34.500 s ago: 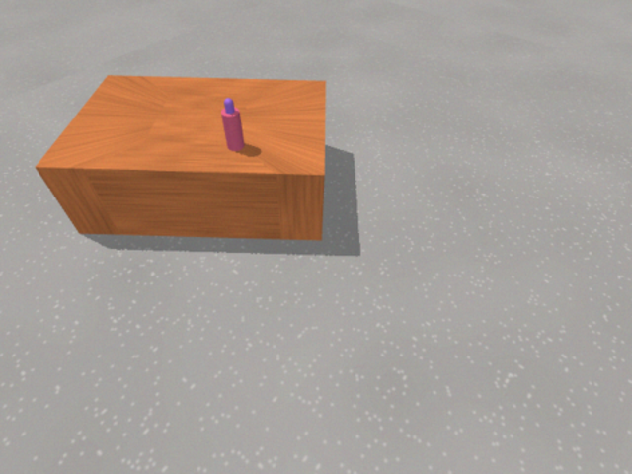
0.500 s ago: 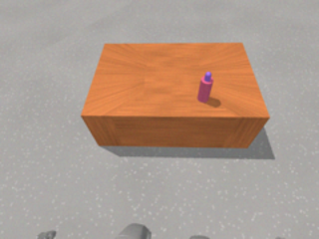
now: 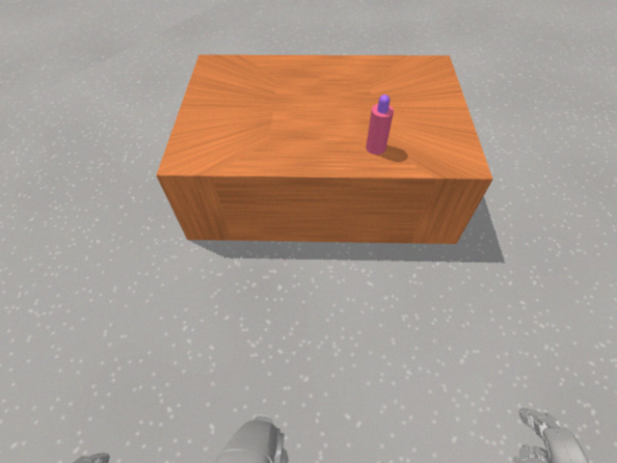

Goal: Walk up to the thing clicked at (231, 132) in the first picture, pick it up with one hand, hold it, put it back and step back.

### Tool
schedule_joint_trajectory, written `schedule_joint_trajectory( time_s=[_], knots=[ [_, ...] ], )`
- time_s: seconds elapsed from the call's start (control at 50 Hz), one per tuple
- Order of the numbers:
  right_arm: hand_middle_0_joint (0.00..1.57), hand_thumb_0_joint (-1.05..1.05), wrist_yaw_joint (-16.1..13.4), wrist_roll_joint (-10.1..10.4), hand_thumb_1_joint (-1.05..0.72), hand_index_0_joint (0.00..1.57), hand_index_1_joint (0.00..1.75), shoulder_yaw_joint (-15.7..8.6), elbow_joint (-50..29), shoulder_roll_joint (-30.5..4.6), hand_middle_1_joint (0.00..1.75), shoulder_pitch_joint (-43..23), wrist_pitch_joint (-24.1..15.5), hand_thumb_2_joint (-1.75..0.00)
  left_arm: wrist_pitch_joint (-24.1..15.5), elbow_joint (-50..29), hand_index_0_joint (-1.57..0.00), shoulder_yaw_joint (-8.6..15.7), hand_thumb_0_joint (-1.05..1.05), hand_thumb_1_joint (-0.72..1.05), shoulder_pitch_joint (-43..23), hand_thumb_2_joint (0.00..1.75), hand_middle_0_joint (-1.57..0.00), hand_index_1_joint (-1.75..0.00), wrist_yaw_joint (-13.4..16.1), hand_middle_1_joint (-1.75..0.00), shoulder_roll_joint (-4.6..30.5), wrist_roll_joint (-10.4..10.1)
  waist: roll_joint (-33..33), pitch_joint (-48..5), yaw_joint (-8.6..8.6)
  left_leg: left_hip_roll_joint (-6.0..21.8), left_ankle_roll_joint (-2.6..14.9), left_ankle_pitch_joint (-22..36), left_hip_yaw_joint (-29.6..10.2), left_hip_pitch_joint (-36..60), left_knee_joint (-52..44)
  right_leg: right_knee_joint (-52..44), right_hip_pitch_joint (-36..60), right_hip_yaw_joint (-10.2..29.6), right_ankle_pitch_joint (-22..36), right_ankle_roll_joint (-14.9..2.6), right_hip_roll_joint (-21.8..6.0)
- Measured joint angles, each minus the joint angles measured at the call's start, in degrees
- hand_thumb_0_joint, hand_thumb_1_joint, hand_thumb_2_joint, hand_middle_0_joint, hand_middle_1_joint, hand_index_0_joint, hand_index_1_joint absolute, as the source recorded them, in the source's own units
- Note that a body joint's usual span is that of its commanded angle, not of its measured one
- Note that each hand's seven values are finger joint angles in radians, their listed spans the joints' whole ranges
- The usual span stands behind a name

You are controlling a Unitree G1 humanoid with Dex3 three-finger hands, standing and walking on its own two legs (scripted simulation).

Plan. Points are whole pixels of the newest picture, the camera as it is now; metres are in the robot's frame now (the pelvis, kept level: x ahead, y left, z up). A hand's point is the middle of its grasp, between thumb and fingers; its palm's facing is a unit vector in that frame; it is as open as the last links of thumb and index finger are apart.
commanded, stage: step back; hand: right
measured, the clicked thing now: (380, 123) +1.05 -0.18 -0.29
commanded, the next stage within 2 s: stand in 1.18 s
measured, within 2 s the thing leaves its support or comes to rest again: neither
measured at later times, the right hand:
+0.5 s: hand out of the picture -0.01 -0.24 -0.13, palm faces -0.07 +0.93 -0.35, open 7.3 cm
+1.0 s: hand out of the picture +0.02 -0.23 -0.14, palm faces -0.05 +0.94 -0.35, open 7.3 cm
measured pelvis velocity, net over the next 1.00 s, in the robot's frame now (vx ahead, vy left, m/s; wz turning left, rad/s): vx -0.07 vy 0.02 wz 0.06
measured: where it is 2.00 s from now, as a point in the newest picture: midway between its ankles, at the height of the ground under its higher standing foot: outside the picture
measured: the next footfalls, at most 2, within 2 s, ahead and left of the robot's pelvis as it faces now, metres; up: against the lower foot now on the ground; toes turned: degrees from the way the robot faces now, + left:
left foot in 0.24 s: -0.04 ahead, +0.14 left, +0.00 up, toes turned +4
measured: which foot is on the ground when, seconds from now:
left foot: up 0.00-0.22, down 0.24-1.00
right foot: down 0.00-1.00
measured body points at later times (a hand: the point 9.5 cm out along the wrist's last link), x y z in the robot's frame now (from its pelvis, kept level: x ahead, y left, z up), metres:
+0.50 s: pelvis -0.11 +0.01 +0.01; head -0.10 +0.01 +0.46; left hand -0.09 +0.33 -0.12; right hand +0.00 -0.29 -0.11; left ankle -0.10 +0.12 -0.72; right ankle -0.09 -0.11 -0.72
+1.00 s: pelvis -0.07 +0.02 +0.01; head -0.05 +0.03 +0.46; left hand -0.01 +0.34 -0.11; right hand +0.03 -0.28 -0.11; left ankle -0.08 +0.14 -0.72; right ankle -0.07 -0.10 -0.72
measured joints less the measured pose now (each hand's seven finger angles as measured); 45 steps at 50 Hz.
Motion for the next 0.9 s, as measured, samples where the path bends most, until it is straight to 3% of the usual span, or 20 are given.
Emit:
schedule_joint_trajectory(
  time_s=[0.06,0.1,0.16,0.22,0.24,0.28,0.32,0.34,0.4,0.46,0.5,0.52,0.56,0.62,0.7,0.74,0.78,0.86,0.9],
  knots=[
    [0.2,0.01,-0.2,0.3,-0.91,0.21,0.3,0.0,0.8,0.0,0.3,1.3,0.2,-0.9,0.0,0.3,-0.21,-0.3,0.01,0.9,1.4,0.89,-0.21,-0.3,0.4,-0.3,-0.2,0.2,-1.1,-0.8,0.85,-5.2,0.08,-4.4,-2.2,-1.6,13.2,-0.9,-1.4,0.7,2.3,-0.15,-1.9],
    [0.2,0.01,-0.1,0.2,-0.91,0.21,0.3,0.0,1.1,-0.1,0.3,2.5,-0.2,-0.9,-0.1,0.2,-0.21,-0.2,0.01,0.9,1.5,0.89,-0.21,-0.3,0.7,-0.3,-0.2,0.5,-1.2,-0.9,0.83,-6.0,-0.24,-4.6,-2.0,-0.5,16.3,-1.4,-2.4,0.3,3.7,-0.05,-2.7],
    [0.2,0.01,0.2,-0.3,-0.91,0.21,0.3,0.0,2.4,0.0,0.3,4.2,-0.3,-0.9,-0.8,-0.7,-0.21,0.0,0.01,0.9,1.2,0.89,-0.21,-0.3,1.0,-0.3,0.4,0.8,-1.1,-0.9,0.77,-4.6,-0.79,-5.8,-0.2,4.2,11.3,-1.3,-3.9,-1.2,5.0,0.2,-3.4],
    [0.2,0.01,0.8,-0.8,-0.91,0.21,0.3,-0.1,4.3,0.6,0.3,5.4,-0.6,-0.9,-1.1,-1.4,-0.21,0.2,0.01,0.9,0.5,0.89,-0.21,-0.3,0.9,-0.3,1.3,0.6,-1.5,-1.1,0.57,-2.3,-0.48,-6.6,2.9,10.8,-1.3,0.1,-5.6,-2.8,5.5,0.58,-4.6],
    [0.2,0.01,1.0,-0.9,-0.91,0.21,0.3,-0.2,4.9,0.8,0.3,5.8,-0.9,-0.9,-1.1,-1.4,-0.21,0.2,0.01,0.9,0.3,0.89,-0.21,-0.3,0.8,-0.3,1.7,0.4,-1.8,-1.3,0.45,-1.9,-0.04,-4.5,3.8,13.6,-7.3,1.0,-6.3,-3.3,5.5,0.88,-5.1],
    [0.2,0.01,1.1,-1.5,-0.91,0.21,0.3,-0.4,6.6,2.3,0.3,5.6,-1.6,-0.9,-0.7,-0.6,-0.21,0.4,0.01,0.9,-0.3,0.89,-0.21,-0.3,0.9,-0.3,2.6,0.0,-4.7,-0.6,1.0,-3.6,0.94,3.1,5.5,15.6,-11.8,3.6,-7.4,-1.5,3.7,0.9,-6.8],
    [0.2,0.01,1.7,-1.7,-0.91,0.21,0.3,0.1,7.4,2.9,0.3,6.1,-2.0,-0.9,-0.2,1.3,-0.21,0.4,0.01,0.9,0.4,0.89,-0.21,-0.3,0.9,-0.3,2.4,-0.4,-4.8,-1.9,0.64,-3.4,2.01,3.7,5.6,15.1,-11.7,7.1,-8.5,0.7,-3.6,0.48,-4.8],
    [0.21,0.01,1.9,-1.7,-0.91,0.21,0.3,0.3,7.8,3.3,0.3,6.2,-2.3,-0.9,-0.1,2.3,-0.21,0.3,0.01,0.9,0.9,0.89,-0.21,-0.3,0.7,-0.3,2.4,-0.6,-4.7,-2.6,0.32,-3.1,2.29,4.0,5.6,15.2,-12.2,9.2,-8.8,1.7,-4.6,0.28,-3.7],
    [0.21,0.01,2.0,-1.8,-0.91,0.21,0.3,0.9,8.5,4.2,0.3,6.2,-3.1,-0.9,-0.2,4.5,-0.21,0.4,0.01,0.9,2.4,0.89,-0.21,-0.3,-0.2,-0.3,2.6,-1.1,-5.0,-3.9,0.01,-2.2,2.06,5.6,6.0,16.0,-14.4,11.0,-7.6,2.9,-2.9,0.13,-2.3],
    [0.21,0.01,2.4,-2.2,-0.9,0.21,0.3,0.6,8.6,4.3,0.3,5.7,-3.3,-0.9,-0.8,6.4,-0.21,0.5,0.01,0.9,4.1,0.89,-0.21,-0.3,-1.0,-0.3,2.2,-0.8,-4.4,-5.2,-0.07,-1.2,1.97,6.1,6.8,16.0,-15.1,4.8,-3.4,1.4,-4.2,0.53,-2.7],
    [0.21,0.01,2.6,-2.1,-0.9,0.21,0.3,0.4,8.3,3.9,0.3,5.3,-3.1,-0.9,-1.4,7.5,-0.21,0.7,0.01,0.9,4.9,0.89,-0.21,-0.3,-1.0,-0.3,1.7,-0.6,-3.6,-5.7,0.08,-0.3,1.57,5.7,7.2,15.5,-14.3,-2.6,0.6,0.1,-1.6,0.21,-2.4],
    [0.21,0.01,2.5,-1.9,-0.9,0.21,0.3,0.2,8.3,3.5,0.3,5.0,-3.0,-0.9,-1.8,8.1,-0.21,0.7,0.01,0.9,4.9,0.89,-0.21,-0.3,-0.9,-0.3,1.1,-0.4,-2.3,-5.3,0.04,0.7,1.23,5.4,6.8,15.4,-13.5,-5.5,1.9,-0.5,3.3,0.15,-1.5],
    [0.21,0.01,2.4,-1.3,-0.9,0.21,0.3,0.0,8.4,3.1,0.3,5.1,-2.5,-0.9,-2.6,8.4,-0.21,0.6,0.01,0.9,5.1,0.89,-0.21,-0.3,-0.7,-0.3,0.2,0.2,-0.7,-5.6,0.16,1.2,0.98,1.2,4.8,14.3,-10.8,-7.3,2.7,-1.4,6.3,-0.13,-0.3],
    [0.21,0.01,2.4,-0.9,-0.91,0.21,0.3,-0.2,8.9,2.5,0.3,5.4,-2.6,-0.9,-3.6,8.1,-0.21,0.4,0.01,0.9,5.4,0.89,-0.21,-0.3,-0.6,-0.3,-0.2,0.5,-1.1,-5.9,1.23,-1.1,0.66,-3.1,2.6,11.3,-4.0,-7.5,2.5,-1.3,5.9,-0.92,-1.0],
    [0.21,0.01,2.7,-0.9,-0.91,0.21,0.3,-0.7,9.3,1.3,0.3,6.0,-3.5,-0.9,-4.0,7.8,-0.21,0.1,0.01,0.9,4.6,0.89,-0.21,-0.3,-0.6,-0.3,-0.6,0.5,-1.1,-5.6,1.51,-0.3,0.43,-2.4,3.0,10.2,-5.3,-8.1,2.7,-1.9,6.0,0.01,-2.3],
    [0.2,0.01,2.8,-1.0,-0.91,0.21,0.3,-1.0,9.6,1.0,0.3,6.4,-4.0,-0.9,-3.6,7.7,-0.21,-0.1,0.01,0.9,3.9,0.89,-0.21,-0.3,-0.7,-0.3,-0.2,0.3,-1.4,-5.7,1.18,0.4,0.44,0.7,3.9,12.2,-11.7,-6.9,2.3,-2.3,5.0,0.82,-3.1],
    [0.2,0.01,2.4,-1.3,-0.91,0.21,0.3,-1.3,10.2,1.3,0.3,6.1,-4.5,-0.9,-3.1,7.5,-0.21,-0.4,0.01,0.9,3.0,0.89,-0.21,-0.3,-0.7,-0.3,0.4,0.0,-2.8,-5.1,0.98,-0.6,0.19,8.2,4.9,13.8,-15.3,-4.0,1.5,-1.8,3.2,1.51,-4.5],
    [0.2,0.01,2.2,-1.5,-0.91,0.21,0.3,-0.6,10.6,2.9,0.3,5.7,-5.1,-0.9,-2.1,8.1,-0.21,-0.6,0.01,0.9,1.7,0.89,-0.21,-0.3,-0.6,-0.3,1.2,-0.8,-4.1,-5.3,0.18,-0.9,0.88,6.8,6.0,14.2,-14.9,2.1,-1.1,0.3,-4.2,-0.07,-3.6],
    [0.2,0.01,2.1,-1.6,-0.91,0.21,0.3,-0.1,10.6,3.6,0.3,5.4,-5.4,-0.9,-2.3,8.3,-0.21,-0.6,0.01,0.9,0.9,0.89,-0.21,-0.3,-0.5,-0.3,1.7,-1.1,-4.3,-5.1,-0.22,-0.4,0.76,6.5,6.2,14.8,-15.3,1.8,-1.2,-0.1,-4.7,-0.42,-3.3]
  ],
)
